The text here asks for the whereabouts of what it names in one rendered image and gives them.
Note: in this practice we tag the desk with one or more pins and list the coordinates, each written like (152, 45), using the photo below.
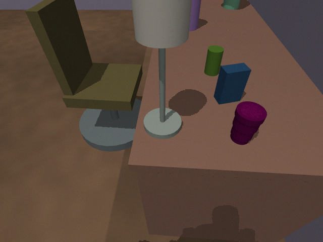
(201, 184)

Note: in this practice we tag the office chair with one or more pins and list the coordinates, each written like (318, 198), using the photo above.
(107, 91)

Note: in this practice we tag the desk lamp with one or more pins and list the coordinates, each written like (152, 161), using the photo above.
(161, 24)

